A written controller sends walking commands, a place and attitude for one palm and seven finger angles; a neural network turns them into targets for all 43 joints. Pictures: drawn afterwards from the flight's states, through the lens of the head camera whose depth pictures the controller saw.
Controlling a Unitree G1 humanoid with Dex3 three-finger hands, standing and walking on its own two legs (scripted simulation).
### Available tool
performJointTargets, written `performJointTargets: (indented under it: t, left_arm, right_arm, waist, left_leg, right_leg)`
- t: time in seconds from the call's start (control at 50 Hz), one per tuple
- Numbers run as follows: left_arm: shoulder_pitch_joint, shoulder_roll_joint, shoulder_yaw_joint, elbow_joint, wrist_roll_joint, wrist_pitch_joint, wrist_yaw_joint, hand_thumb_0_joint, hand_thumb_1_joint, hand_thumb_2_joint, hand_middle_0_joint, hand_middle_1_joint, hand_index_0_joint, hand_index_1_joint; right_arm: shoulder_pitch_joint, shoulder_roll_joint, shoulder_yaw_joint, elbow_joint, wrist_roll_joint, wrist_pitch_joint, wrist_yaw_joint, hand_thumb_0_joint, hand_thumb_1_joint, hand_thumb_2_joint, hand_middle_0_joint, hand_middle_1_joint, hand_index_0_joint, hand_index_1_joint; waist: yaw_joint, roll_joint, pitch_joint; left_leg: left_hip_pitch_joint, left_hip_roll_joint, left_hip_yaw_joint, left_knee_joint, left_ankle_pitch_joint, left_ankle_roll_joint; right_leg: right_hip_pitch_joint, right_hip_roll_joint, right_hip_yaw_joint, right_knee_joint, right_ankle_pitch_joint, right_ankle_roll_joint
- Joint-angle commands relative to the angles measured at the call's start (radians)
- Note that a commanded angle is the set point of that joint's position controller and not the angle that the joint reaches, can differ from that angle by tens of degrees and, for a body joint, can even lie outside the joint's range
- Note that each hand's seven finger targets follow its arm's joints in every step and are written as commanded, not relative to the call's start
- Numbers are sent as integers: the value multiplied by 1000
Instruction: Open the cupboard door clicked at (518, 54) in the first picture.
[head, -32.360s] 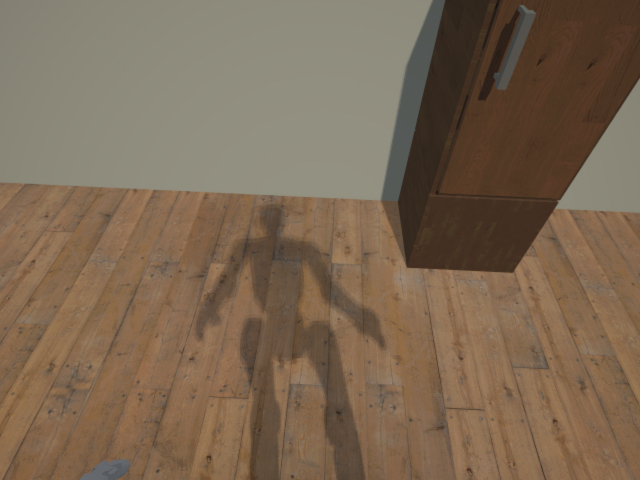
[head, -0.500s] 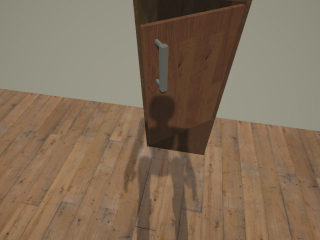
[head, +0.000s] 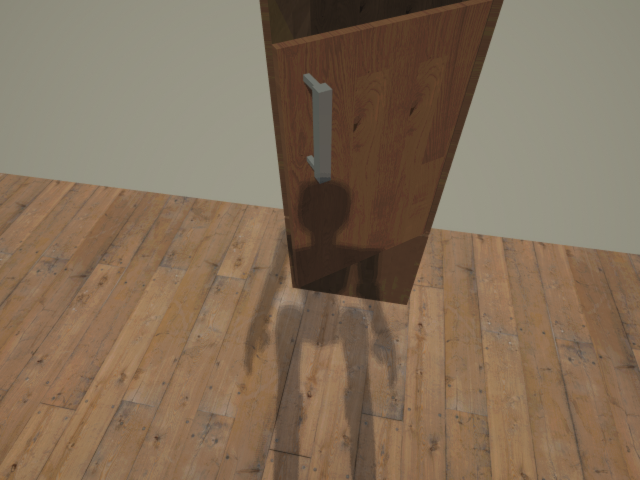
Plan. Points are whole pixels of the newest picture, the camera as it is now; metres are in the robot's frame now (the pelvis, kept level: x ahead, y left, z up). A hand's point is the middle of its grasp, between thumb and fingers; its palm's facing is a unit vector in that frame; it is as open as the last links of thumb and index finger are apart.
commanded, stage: look to check the result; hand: left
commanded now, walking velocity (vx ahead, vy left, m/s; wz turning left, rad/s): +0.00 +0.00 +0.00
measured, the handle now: (316, 131) +0.60 +0.04 +0.11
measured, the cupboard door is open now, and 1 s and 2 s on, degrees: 38 38 38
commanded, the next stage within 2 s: walk to a spot facing it in 0.26 s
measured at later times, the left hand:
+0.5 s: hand out of the picture +0.07 +0.20 -0.17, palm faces +0.01 -0.96 -0.27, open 7.4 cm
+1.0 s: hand out of the picture +0.10 +0.14 -0.17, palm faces -0.22 -0.93 -0.29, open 7.4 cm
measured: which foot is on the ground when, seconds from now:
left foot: down 0.00-0.84, up 0.86-1.00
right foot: down 0.00-1.00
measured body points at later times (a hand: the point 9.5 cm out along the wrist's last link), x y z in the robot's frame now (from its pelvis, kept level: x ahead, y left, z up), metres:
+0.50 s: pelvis +0.02 -0.01 +0.00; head +0.04 -0.01 +0.45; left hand +0.07 +0.25 -0.15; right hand +0.06 -0.27 -0.15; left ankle +0.00 +0.10 -0.74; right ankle +0.03 -0.11 -0.74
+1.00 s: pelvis +0.01 -0.05 -0.01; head +0.08 -0.09 +0.43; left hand +0.11 +0.19 -0.15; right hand +0.03 -0.32 -0.17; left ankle +0.00 +0.11 -0.66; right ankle -0.01 -0.13 -0.74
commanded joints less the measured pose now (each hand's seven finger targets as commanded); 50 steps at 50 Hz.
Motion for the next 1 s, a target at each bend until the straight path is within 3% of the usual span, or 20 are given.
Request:
performJointTargets:
  t: [0.0,0.22,0.36,0.38,0.42,0.52,0.56,0.6,0.62,0.66,0.7,0.74,0.78,0.8,0.82,0.84,0.86,0.88,0.92,0.98]
  left_arm:
    - [17,151,21,-37,4,-12,3,0,900,900,-200,-300,-200,-300]
    - [-32,202,25,-48,4,-21,0,0,900,900,-200,-300,-200,-300]
    - [-60,225,24,-49,3,-22,-3,0,900,900,-200,-300,-200,-300]
    - [-64,227,26,-54,3,-20,-4,0,900,900,-200,-300,-200,-300]
    - [-39,169,22,-55,3,-3,0,0,900,900,-200,-300,-200,-300]
    - [-38,197,50,-103,8,27,-7,0,900,900,-200,-300,-200,-300]
    - [-49,197,57,-132,11,37,-12,0,900,900,-200,-300,-200,-300]
    - [-52,185,61,-160,12,45,-19,0,900,900,-200,-300,-200,-300]
    - [-53,174,63,-171,13,49,-23,0,900,900,-200,-300,-200,-300]
    - [-61,156,71,-201,15,66,-30,0,900,900,-200,-300,-200,-300]
    - [-64,147,79,-222,16,69,-36,0,900,900,-200,-300,-200,-300]
    - [-31,127,73,-230,14,62,-41,0,900,900,-200,-300,-200,-300]
    - [58,131,81,-212,14,52,-43,0,900,900,-200,-300,-200,-300]
    - [123,176,93,-196,19,41,-38,0,900,900,-200,-300,-200,-300]
    - [141,300,115,-200,30,24,-18,0,900,900,-200,-300,-200,-300]
    - [160,309,115,-196,11,27,-6,0,900,900,-200,-300,-200,-300]
    - [115,295,111,-212,11,31,-2,0,900,900,-200,-300,-200,-300]
    - [72,248,110,-234,16,32,5,0,900,900,-200,-300,-200,-300]
    - [54,231,106,-245,14,24,12,0,900,900,-200,-300,-200,-300]
    - [79,236,105,-245,13,20,9,0,900,900,-200,-300,-200,-300]
  right_arm:
    - [34,-128,-16,-24,2,-10,-10,0,-900,-900,200,300,200,300]
    - [-30,-183,-21,-33,4,-15,-7,0,-900,-900,200,300,200,300]
    - [-64,-208,-20,-30,2,-13,-4,0,-900,-900,200,300,200,300]
    - [-62,-211,-21,-32,1,-12,-6,0,-900,-900,200,300,200,300]
    - [-28,-142,-12,-30,2,-1,-10,0,-900,-900,200,300,200,300]
    - [-21,-171,-38,-80,3,18,-21,0,-900,-900,200,300,200,300]
    - [-23,-183,-49,-106,0,22,-24,0,-900,-900,200,300,200,300]
    - [-32,-205,-60,-128,-3,24,-27,0,-900,-900,200,300,200,300]
    - [-35,-219,-66,-141,-3,25,-27,0,-900,-900,200,300,200,300]
    - [-42,-231,-73,-157,-12,17,-30,0,-900,-900,200,300,200,300]
    - [-61,-217,-70,-178,-16,12,-31,0,-900,-900,200,300,200,300]
    - [-95,-220,-75,-202,-20,10,-28,0,-900,-900,200,300,200,300]
    - [-112,-228,-80,-212,-13,17,-25,0,-900,-900,200,300,200,300]
    - [-124,-213,-83,-224,-1,22,-22,0,-900,-900,200,300,200,300]
    - [-114,-137,-73,-269,14,25,-13,0,-900,-900,200,300,200,300]
    - [-146,-156,-72,-270,13,39,-10,0,-900,-900,200,300,200,300]
    - [-150,-144,-72,-274,15,42,-3,0,-900,-900,200,300,200,300]
    - [-194,-133,-72,-279,10,38,-3,0,-900,-900,200,300,200,300]
    - [-172,-133,-70,-271,11,33,-7,0,-900,-900,200,300,200,300]
    - [-175,-107,-63,-271,16,36,-7,0,-900,-900,200,300,200,300]
  waist:
    - [0,-14,-10]
    - [3,-10,-51]
    - [2,-20,-42]
    - [-1,-19,-50]
    - [-2,-18,-65]
    - [-3,-19,-64]
    - [-8,-16,-60]
    - [-5,41,-47]
    - [-1,84,-40]
    - [1,161,-12]
    - [16,144,-8]
    - [36,108,-30]
    - [72,57,-67]
    - [103,-93,-75]
    - [94,-443,-74]
    - [111,-338,-47]
    - [79,-243,-10]
    - [66,-167,5]
    - [50,-145,-101]
    - [50,-74,-165]
  left_leg:
    - [-31,114,-109,-91,49,9]
    - [9,120,-111,-93,123,6]
    - [16,122,-110,-106,108,2]
    - [29,127,-102,-100,116,0]
    - [41,133,-69,-54,140,-10]
    - [29,150,-25,21,92,-9]
    - [35,175,-33,22,77,2]
    - [49,229,-68,-7,66,26]
    - [39,278,-104,-38,53,54]
    - [20,411,-180,-118,143,149]
    - [13,427,-136,-85,250,171]
    - [16,395,-48,2,339,130]
    - [-14,335,36,151,298,59]
    - [-90,233,98,340,150,-4]
    - [-349,54,147,593,-348,-77]
    - [-372,50,-5,744,-443,-69]
    - [-407,78,-53,795,-383,-61]
    - [-450,79,-70,795,-324,-67]
    - [-423,82,-83,776,-265,-79]
    - [-385,56,-66,684,-231,-92]
  right_leg:
    - [18,-107,110,-85,17,-27]
    - [62,-115,109,-91,117,-30]
    - [69,-120,114,-113,103,-28]
    - [61,-117,124,-106,127,-30]
    - [43,-118,133,-69,206,-25]
    - [-23,-107,178,13,263,-39]
    - [-71,-86,182,58,252,-37]
    - [-145,-41,154,142,187,-24]
    - [-174,-15,128,225,96,-15]
    - [-251,10,64,512,-285,8]
    - [-269,-31,82,582,-337,15]
    - [-196,-42,43,460,-316,15]
    - [-52,-25,16,244,-144,12]
    - [35,-63,129,49,127,-13]
    - [130,-322,551,-86,414,-124]
    - [85,-357,598,-102,405,-199]
    - [44,-330,558,-102,212,-231]
    - [43,-278,559,-80,233,-220]
    - [123,-240,497,-24,367,-199]
    - [175,-199,450,-2,461,-186]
